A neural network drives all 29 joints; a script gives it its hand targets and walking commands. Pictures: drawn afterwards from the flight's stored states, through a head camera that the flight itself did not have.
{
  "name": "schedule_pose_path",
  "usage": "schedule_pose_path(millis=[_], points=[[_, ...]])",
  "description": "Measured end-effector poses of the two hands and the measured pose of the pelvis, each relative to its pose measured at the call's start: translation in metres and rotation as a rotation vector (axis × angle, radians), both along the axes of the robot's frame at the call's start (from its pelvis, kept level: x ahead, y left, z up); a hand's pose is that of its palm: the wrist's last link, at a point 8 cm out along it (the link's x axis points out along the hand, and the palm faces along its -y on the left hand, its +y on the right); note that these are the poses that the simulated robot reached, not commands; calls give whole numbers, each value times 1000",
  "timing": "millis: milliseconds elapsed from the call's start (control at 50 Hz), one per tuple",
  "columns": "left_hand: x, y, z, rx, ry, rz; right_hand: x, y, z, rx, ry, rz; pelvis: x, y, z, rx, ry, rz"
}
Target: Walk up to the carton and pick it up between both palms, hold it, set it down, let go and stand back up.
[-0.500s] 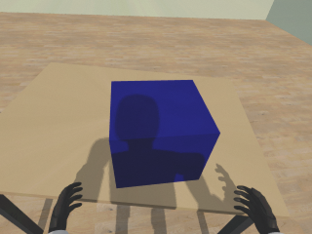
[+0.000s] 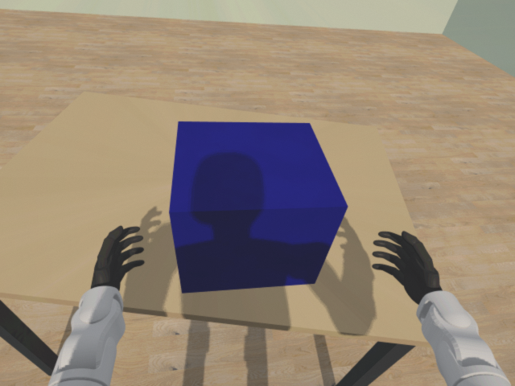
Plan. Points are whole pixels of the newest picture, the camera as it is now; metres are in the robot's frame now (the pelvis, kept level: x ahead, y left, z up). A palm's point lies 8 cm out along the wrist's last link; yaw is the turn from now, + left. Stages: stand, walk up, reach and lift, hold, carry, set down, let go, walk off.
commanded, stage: reach and lift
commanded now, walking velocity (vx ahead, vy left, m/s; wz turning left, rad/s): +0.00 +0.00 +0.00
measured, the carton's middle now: (248, 204) +0.46 +0.05 +0.02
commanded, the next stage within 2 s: none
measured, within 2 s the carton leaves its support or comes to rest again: neither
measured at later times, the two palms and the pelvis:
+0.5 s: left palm (100, 221) +0.31 +0.27 +0.10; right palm (415, 245) +0.34 -0.22 +0.10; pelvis +0.01 +0.02 +0.00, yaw -2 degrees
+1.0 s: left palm (91, 173) +0.36 +0.28 +0.16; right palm (400, 180) +0.42 -0.20 +0.16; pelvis +0.00 +0.01 +0.00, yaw +1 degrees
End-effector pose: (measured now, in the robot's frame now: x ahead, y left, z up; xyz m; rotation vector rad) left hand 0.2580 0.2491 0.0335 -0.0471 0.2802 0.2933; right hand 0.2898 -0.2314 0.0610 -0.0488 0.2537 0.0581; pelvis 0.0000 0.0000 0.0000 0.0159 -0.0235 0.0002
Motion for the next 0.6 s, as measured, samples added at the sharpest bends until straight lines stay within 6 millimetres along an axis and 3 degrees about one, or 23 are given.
schedule_pose_path(millis=[120, 280, 460, 600], points=[[9, 5, 9, 10, 7, 9, 17, 7, 6, 24, -2, -19, 2, -2, 1, -3, 22, 7], [23, 19, 35, 56, -5, -11, 31, 21, 13, 59, -44, -30, 10, 8, 3, -9, 44, 3], [48, 20, 67, 57, -34, -59, 41, 12, 29, 32, -31, -38, 14, 22, 5, -14, 38, -20], [72, 13, 75, 18, -4, -62, 64, 11, 52, 16, -2, -4, 11, 23, 5, -11, 58, -41]])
